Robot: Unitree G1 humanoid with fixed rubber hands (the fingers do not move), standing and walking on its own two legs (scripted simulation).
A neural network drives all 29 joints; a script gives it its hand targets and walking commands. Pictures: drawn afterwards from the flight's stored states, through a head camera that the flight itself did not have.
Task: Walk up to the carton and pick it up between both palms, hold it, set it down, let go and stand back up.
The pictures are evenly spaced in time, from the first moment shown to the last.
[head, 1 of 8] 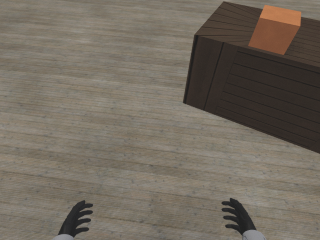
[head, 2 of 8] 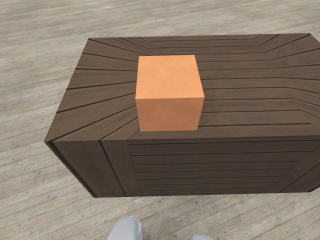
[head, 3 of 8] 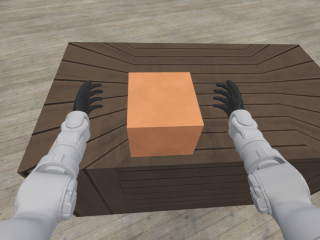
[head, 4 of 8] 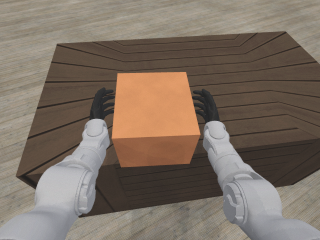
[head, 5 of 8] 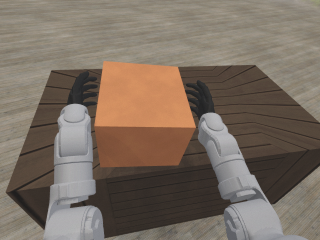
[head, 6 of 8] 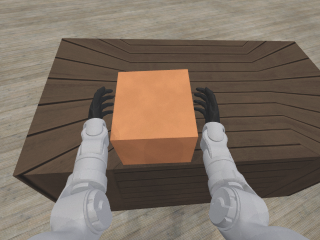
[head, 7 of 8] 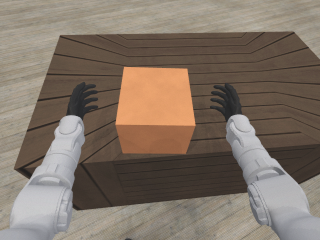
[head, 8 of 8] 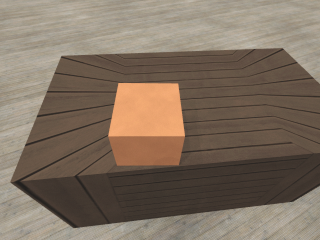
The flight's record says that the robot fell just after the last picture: no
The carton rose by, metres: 0.18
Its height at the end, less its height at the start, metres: +0.00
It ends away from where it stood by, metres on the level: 0.02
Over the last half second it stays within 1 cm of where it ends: yes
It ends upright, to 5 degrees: yes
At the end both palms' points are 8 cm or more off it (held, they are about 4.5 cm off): yes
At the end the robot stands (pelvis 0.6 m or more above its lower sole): yes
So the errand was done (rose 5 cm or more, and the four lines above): yes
